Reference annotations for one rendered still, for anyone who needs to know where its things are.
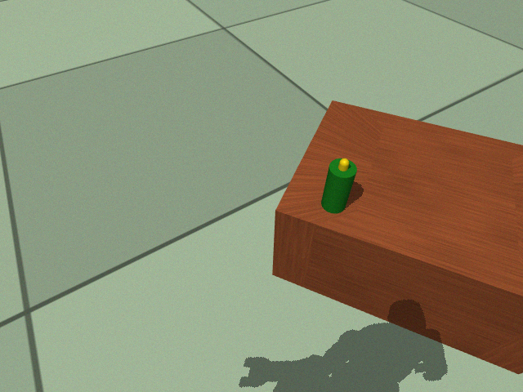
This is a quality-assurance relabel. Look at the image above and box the bottle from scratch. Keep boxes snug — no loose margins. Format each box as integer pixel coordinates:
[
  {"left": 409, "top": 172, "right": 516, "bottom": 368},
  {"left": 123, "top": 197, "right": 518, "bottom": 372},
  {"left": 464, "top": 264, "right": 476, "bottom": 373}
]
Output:
[{"left": 321, "top": 158, "right": 357, "bottom": 214}]

